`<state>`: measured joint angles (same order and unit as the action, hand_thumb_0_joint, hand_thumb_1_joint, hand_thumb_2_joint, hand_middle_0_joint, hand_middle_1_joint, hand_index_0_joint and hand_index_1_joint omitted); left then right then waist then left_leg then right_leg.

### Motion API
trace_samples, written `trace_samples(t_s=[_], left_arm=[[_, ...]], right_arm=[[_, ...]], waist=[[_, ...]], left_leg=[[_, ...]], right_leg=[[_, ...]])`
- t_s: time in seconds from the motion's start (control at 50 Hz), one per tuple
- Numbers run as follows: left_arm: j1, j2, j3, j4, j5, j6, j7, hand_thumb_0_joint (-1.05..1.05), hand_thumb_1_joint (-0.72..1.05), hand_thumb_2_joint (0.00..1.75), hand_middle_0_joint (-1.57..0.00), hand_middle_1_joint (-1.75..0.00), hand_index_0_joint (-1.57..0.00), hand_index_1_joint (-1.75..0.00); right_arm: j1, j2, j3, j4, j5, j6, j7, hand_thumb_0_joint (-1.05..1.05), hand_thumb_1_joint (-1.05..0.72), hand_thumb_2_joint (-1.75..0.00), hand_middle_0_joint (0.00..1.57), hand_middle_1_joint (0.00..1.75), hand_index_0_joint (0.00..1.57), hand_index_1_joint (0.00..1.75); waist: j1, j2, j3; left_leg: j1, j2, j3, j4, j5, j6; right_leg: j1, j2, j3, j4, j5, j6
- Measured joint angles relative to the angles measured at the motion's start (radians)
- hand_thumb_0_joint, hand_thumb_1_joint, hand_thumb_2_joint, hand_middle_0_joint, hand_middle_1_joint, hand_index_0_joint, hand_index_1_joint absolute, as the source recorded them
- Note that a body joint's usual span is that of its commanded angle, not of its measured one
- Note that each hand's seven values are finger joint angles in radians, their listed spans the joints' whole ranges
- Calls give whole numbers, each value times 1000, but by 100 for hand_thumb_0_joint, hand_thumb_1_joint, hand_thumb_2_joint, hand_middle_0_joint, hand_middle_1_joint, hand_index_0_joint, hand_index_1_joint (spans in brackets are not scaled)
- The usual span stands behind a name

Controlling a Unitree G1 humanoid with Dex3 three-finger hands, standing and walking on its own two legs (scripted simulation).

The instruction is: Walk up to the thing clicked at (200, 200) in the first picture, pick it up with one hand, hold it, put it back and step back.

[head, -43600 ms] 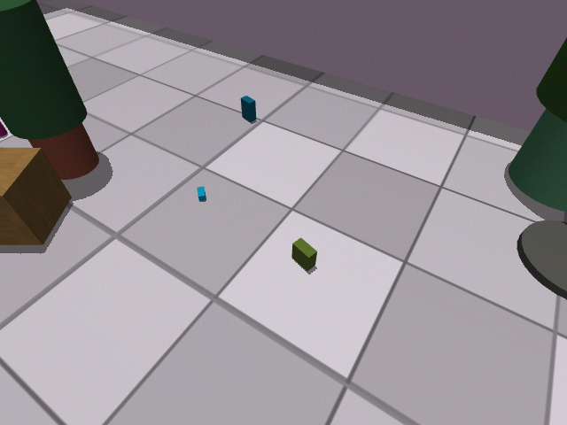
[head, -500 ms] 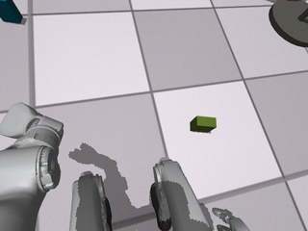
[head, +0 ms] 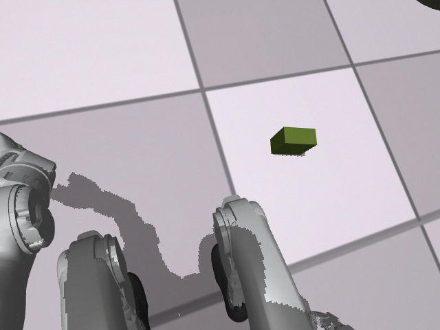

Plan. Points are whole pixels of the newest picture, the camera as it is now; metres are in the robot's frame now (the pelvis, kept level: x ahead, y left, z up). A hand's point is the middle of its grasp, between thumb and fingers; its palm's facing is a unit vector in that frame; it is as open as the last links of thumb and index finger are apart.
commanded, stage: crouch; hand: left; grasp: from above
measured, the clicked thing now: (15, 177) +0.46 +0.28 -0.19
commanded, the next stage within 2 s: lower in 0.54 s
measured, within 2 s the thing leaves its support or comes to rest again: rests again in 1.94 s
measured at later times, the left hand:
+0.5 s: hand (27, 170) +0.48 +0.27 -0.21, palm faces -0.19 -0.37 -0.91, open 6.0 cm
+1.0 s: hand (42, 174) +0.48 +0.27 -0.26, palm faces -0.24 -0.35 -0.91, open 6.3 cm
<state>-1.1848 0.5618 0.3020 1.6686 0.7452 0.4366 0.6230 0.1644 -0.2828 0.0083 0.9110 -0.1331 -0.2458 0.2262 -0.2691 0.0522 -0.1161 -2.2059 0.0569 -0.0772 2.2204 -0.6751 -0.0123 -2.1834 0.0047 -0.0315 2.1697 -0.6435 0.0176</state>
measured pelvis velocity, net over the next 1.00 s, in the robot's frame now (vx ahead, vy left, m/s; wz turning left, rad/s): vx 0.00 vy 0.00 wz -0.08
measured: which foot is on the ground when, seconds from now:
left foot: down 0.00-1.00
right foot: down 0.00-1.00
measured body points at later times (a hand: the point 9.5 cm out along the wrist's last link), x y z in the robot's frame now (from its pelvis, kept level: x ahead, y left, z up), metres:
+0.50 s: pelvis +0.00 +0.00 -0.05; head +0.26 +0.02 +0.32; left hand +0.49 +0.29 -0.16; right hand +0.00 -0.26 -0.17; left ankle +0.08 +0.13 -0.35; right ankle +0.10 -0.12 -0.35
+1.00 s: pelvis +0.00 +0.00 -0.07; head +0.27 +0.03 +0.28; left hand +0.49 +0.28 -0.21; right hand -0.04 -0.26 -0.16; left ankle +0.08 +0.13 -0.35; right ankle +0.10 -0.12 -0.35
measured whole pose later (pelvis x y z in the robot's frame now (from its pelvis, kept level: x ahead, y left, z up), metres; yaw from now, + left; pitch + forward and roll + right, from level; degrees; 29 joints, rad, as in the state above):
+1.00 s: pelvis +0.00 +0.00 -0.07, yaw -4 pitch +32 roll -8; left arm -1.24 0.78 0.38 1.80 0.84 0.31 0.70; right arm 0.17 -0.34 0.11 0.88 -0.23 -0.32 0.36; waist -0.35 -0.01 0.10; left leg -2.35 0.05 -0.17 2.47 -0.69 -0.02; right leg -2.30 0.02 -0.10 2.36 -0.63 0.03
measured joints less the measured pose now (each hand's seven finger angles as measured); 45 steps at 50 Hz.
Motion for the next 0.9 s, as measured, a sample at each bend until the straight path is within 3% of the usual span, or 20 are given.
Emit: trace_samples(t_s=[0.12, 0.44, 0.72, 0.78, 0.9], left_arm=[[-42, 40, 20, 19, 19, -23, 18, -11, 26, 19, -74, -14, -119, -33], [-37, 91, 71, 24, 37, -53, 16, -10, 24, 22, -72, -20, -123, -42], [-36, 135, 67, 51, 62, -83, 44, -10, 22, 26, -71, -23, -125, -47], [-43, 149, 53, 84, 70, -85, 41, -9, 20, 29, -71, -24, -124, -49], [-50, 188, 69, 116, 81, -108, 45, -9, 18, 32, -70, -26, -122, -51]], right_arm=[[-10, -22, 0, 1, -28, -13, 30, 0, -91, -89, 19, 30, 20, 30], [-11, -19, 29, -30, -51, -18, 80, 0, -92, -90, 19, 30, 20, 30], [14, -42, 44, -10, -65, -31, 109, 0, -92, -90, 19, 30, 20, 30], [16, -48, 54, -10, -68, -33, 115, 0, -92, -90, 19, 30, 20, 30], [7, -57, 83, -20, -82, -51, 122, 0, -92, -90, 19, 30, 20, 30]], waist=[[-7, -6, 48], [-6, -7, 112], [-31, -19, 128], [-39, -21, 137], [-60, -38, 183]], left_leg=[[-49, -1, -10, 74, -10, -3], [-103, -1, -36, 168, -27, -1], [-133, -9, -61, 211, -27, -4], [-135, -8, -65, 216, -28, -4], [-141, -7, -79, 232, -19, -3]], right_leg=[[-51, 3, -3, 72, -6, 0], [-97, 10, -19, 148, -12, 6], [-111, 8, -39, 175, -12, 7], [-113, 10, -42, 178, -10, 7], [-115, 14, -54, 184, 5, 9]])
